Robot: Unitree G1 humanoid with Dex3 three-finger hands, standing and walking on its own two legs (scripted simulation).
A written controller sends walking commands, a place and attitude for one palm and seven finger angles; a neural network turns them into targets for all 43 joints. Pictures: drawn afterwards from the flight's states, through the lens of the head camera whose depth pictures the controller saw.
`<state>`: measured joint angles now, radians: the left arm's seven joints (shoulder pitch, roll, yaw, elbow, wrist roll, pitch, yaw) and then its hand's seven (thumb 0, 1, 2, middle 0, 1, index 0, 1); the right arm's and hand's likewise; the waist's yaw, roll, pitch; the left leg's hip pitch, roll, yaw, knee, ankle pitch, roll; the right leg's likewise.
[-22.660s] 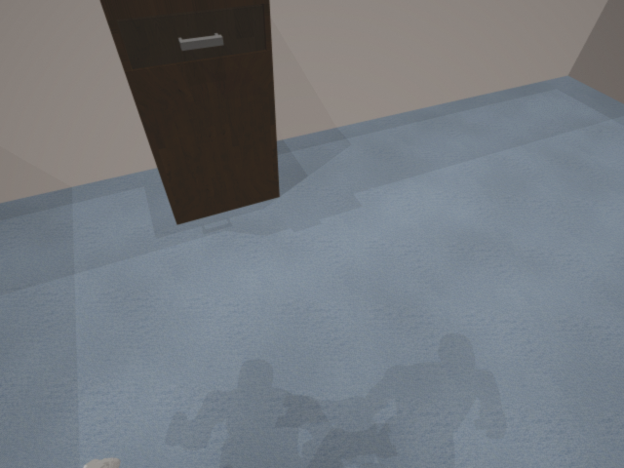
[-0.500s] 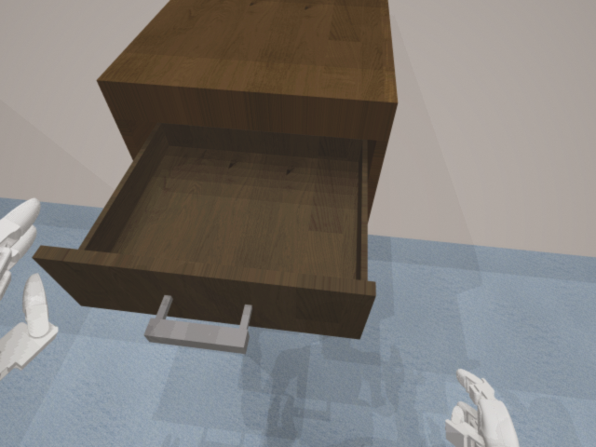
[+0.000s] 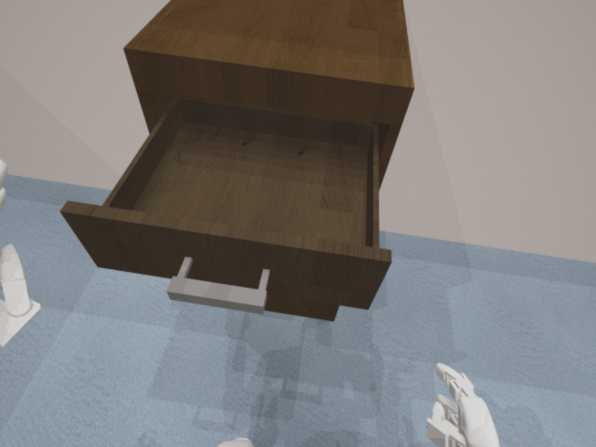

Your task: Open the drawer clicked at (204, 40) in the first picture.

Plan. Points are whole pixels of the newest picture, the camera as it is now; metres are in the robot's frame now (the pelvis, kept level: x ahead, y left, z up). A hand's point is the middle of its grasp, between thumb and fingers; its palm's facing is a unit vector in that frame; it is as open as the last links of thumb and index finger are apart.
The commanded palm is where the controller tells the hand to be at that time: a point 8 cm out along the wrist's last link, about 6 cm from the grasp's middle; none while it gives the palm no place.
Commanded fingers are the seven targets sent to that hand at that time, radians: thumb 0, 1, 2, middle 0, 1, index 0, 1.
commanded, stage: step back with the hand held close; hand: left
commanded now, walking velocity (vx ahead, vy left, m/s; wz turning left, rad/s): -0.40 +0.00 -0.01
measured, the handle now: (222, 282) +0.33 +0.13 +0.02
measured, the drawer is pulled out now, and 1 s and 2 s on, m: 0.30 0.30 0.30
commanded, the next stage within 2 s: stop stepping back and stand still in 0.50 s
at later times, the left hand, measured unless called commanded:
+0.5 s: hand (17, 418) +0.12 +0.22 +0.18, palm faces +0.35 -0.82 -0.46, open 7.4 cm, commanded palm +0.04 +0.26 +0.21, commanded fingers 0.00 0.90 0.90 -0.20 -0.30 -0.20 -0.30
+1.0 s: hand out of the picture -0.01 +0.19 +0.19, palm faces +0.43 -0.79 -0.44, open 7.4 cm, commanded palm -0.07 +0.23 +0.21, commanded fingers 0.00 0.90 0.90 -0.20 -0.30 -0.20 -0.30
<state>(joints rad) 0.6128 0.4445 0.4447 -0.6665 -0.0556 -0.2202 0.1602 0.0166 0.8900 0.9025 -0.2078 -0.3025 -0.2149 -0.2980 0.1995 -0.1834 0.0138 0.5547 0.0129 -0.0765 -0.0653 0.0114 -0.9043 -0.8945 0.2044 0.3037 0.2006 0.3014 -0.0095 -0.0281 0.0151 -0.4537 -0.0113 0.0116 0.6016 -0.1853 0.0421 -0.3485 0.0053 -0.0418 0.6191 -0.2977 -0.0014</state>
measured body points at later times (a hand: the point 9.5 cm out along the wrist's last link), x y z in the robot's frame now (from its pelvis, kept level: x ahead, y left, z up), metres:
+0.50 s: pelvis -0.08 -0.02 +0.00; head -0.05 +0.00 +0.45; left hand +0.09 +0.26 +0.21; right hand +0.10 -0.27 -0.07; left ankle -0.07 +0.12 -0.73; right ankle -0.03 -0.12 -0.72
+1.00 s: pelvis -0.19 -0.05 +0.01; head -0.20 -0.04 +0.46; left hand -0.04 +0.23 +0.21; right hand -0.04 -0.31 -0.07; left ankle -0.19 +0.08 -0.73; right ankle -0.11 -0.13 -0.72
